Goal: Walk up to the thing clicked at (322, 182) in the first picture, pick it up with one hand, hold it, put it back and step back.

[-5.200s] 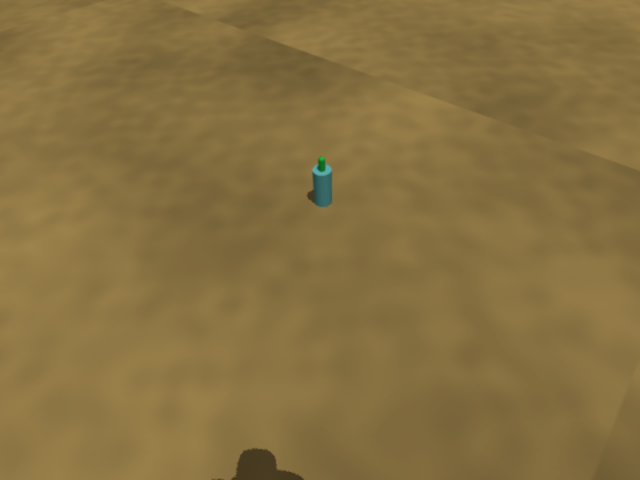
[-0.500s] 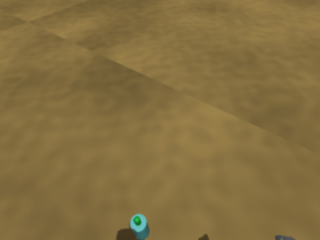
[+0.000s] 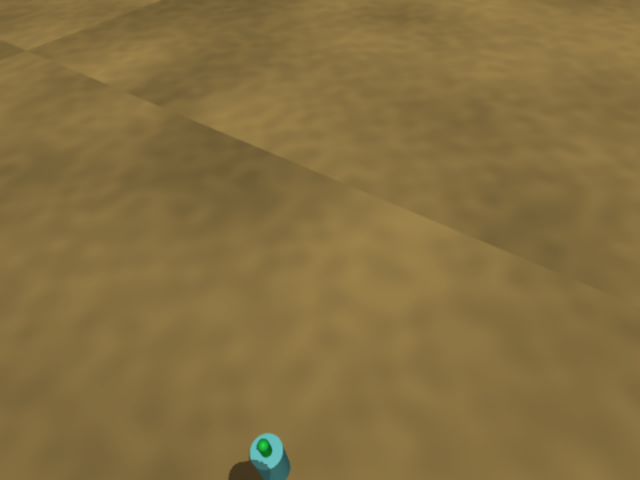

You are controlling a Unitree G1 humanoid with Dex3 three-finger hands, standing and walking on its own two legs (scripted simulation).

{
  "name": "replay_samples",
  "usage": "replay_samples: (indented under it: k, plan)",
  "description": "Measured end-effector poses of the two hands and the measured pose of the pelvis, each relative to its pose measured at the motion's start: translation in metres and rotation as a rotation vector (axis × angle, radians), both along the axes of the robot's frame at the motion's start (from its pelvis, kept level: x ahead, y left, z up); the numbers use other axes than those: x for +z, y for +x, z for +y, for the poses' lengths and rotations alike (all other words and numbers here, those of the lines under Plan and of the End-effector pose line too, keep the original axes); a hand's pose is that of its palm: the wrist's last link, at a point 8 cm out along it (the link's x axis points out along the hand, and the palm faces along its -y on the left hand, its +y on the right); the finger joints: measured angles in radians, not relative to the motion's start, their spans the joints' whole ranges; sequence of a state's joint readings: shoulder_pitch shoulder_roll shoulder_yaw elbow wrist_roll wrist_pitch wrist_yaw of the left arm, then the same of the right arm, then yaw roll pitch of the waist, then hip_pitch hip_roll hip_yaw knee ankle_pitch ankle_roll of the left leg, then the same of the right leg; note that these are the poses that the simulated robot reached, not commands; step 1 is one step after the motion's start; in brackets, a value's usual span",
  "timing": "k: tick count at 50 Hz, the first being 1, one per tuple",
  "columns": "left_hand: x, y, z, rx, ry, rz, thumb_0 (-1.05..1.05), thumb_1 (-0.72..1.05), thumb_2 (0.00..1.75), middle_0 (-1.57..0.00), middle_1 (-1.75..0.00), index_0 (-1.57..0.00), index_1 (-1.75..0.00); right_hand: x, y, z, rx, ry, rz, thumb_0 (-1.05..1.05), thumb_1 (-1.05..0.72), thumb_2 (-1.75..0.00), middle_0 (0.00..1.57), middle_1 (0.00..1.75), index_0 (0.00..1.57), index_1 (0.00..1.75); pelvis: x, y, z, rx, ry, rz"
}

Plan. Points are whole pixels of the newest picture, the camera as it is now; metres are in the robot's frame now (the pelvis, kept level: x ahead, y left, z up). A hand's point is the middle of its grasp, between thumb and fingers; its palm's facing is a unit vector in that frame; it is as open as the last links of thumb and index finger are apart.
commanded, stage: walk up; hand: left
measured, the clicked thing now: (269, 457) +0.32 +0.19 -0.66
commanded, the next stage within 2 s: stand in 0.36 s
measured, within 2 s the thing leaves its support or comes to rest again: neither
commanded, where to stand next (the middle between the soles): +0.03 +0.00 m, yaw +1 degrees
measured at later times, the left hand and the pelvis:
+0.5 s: hand out of the picture +0.09 +0.25 -0.16, palm faces -0.02 -0.94 -0.33, open 7.4 cm; pelvis +0.00 +0.00 +0.00, yaw +0 degrees
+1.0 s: hand out of the picture +0.07 +0.25 -0.16, palm faces -0.01 -0.94 -0.34, open 7.4 cm; pelvis +0.00 +0.00 +0.00, yaw +1 degrees
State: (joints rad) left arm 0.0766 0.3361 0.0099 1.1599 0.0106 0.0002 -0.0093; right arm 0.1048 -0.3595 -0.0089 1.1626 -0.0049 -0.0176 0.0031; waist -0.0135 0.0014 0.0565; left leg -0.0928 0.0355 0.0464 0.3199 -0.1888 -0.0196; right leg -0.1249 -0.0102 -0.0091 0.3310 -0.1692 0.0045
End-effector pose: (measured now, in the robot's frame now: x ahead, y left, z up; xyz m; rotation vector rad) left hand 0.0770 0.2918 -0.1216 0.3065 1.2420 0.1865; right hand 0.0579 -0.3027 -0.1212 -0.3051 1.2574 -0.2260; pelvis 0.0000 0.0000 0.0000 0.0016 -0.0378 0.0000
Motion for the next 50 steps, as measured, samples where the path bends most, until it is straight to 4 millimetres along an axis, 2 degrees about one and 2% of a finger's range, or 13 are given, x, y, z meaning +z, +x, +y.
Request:
replay_samples:
  k: [6, 17, 32, 50]
  plan:
    - [0.000, 0.004, 0.000, -0.002, -0.002, -0.011, 0.01, 0.91, 0.90, -0.20, -0.30, -0.20, -0.30, 0.000, -0.001, 0.002, 0.000, 0.001, -0.005, 0.00, -0.90, -0.90, 0.21, 0.30, 0.20, 0.30, 0.000, 0.000, 0.000, -0.001, 0.001, -0.001]
    - [0.000, 0.006, 0.001, -0.004, -0.004, -0.022, 0.01, 0.91, 0.90, -0.20, -0.30, -0.20, -0.30, 0.002, 0.010, 0.005, 0.009, 0.003, -0.039, 0.00, -0.90, -0.90, 0.21, 0.30, 0.20, 0.30, 0.000, 0.002, 0.002, -0.006, 0.001, -0.002]
    - [0.002, -0.002, 0.006, 0.001, 0.011, -0.009, 0.01, 0.91, 0.90, -0.20, -0.30, -0.20, -0.30, 0.003, 0.021, 0.009, 0.028, 0.013, -0.033, 0.00, -0.90, -0.90, 0.21, 0.30, 0.20, 0.30, 0.001, 0.001, 0.002, 0.006, 0.001, 0.005]
    - [0.002, -0.011, 0.005, 0.015, 0.015, 0.006, 0.01, 0.91, 0.90, -0.20, -0.30, -0.20, -0.30, 0.002, 0.021, 0.007, 0.039, 0.015, -0.021, 0.00, -0.90, -0.90, 0.21, 0.30, 0.20, 0.30, 0.001, 0.003, 0.000, 0.013, 0.002, 0.005]
